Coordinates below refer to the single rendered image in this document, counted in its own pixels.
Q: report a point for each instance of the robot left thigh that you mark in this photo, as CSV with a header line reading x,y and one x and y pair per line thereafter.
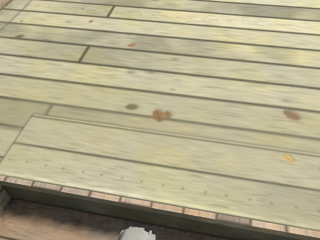
x,y
136,233

